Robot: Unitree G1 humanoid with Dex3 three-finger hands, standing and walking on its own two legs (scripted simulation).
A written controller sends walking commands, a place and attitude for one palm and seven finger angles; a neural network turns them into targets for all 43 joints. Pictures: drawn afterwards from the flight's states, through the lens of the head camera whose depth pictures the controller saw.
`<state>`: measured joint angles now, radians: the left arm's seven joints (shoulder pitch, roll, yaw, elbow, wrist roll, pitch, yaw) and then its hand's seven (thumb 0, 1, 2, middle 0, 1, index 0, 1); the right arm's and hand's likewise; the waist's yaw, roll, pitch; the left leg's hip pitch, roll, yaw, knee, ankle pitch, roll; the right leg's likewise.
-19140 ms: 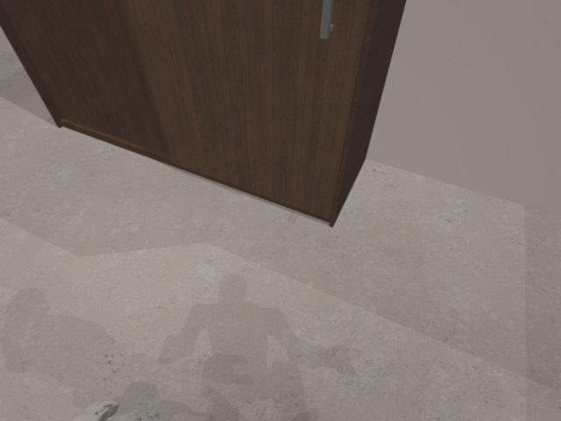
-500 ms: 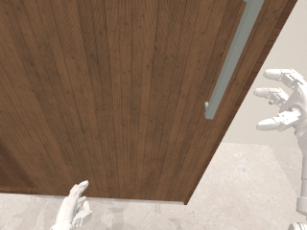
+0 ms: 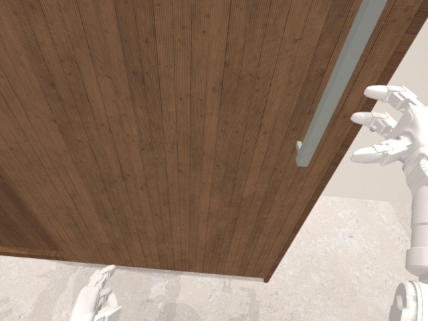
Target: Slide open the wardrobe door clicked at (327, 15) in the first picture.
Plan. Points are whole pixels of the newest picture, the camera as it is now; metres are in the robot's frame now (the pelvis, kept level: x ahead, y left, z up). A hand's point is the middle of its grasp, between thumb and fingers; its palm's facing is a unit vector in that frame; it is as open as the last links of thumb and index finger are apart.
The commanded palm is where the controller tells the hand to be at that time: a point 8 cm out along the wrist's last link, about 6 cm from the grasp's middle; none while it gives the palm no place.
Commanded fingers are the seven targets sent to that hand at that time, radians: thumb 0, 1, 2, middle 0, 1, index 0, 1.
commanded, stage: move the hooked fingers beside the handle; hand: right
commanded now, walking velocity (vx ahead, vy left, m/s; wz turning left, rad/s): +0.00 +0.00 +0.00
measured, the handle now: (327, 91) +0.46 -0.16 +0.25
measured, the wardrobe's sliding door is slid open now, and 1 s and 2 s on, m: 0.00 0.00 0.00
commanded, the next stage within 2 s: feel for the door with the fingertips in 1.08 s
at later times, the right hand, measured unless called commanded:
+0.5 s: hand (368, 124) +0.40 -0.23 +0.23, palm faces +0.05 +1.00 -0.03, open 14.0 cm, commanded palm +0.36 -0.27 +0.23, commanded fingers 0.00 0.50 -0.30 0.30 1.20 0.30 1.20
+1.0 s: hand (363, 121) +0.40 -0.21 +0.23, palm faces +0.05 +1.00 -0.03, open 14.0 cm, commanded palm +0.36 -0.27 +0.23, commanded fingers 0.00 0.50 -0.30 0.30 1.20 0.30 1.20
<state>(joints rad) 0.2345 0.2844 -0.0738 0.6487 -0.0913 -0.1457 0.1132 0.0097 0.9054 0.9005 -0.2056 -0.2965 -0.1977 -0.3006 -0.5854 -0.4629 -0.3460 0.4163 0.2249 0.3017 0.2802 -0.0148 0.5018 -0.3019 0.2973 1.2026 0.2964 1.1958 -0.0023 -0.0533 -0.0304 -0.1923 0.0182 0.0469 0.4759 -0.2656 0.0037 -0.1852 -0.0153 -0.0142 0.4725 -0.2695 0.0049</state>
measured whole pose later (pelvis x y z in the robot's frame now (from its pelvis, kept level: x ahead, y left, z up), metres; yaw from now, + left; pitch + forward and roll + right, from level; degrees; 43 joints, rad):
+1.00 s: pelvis +0.00 +0.00 +0.00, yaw +1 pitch -1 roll +0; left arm 0.23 0.26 -0.08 0.64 -0.09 -0.09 0.10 0.01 0.91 0.90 -0.21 -0.30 -0.20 -0.30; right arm -0.62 -0.43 -0.32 0.45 0.21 0.29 0.23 -0.01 0.50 -0.30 0.30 1.20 0.30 1.20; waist 0.00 -0.05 -0.04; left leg -0.18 0.02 0.03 0.44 -0.24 0.00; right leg -0.17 -0.02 -0.03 0.44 -0.26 0.00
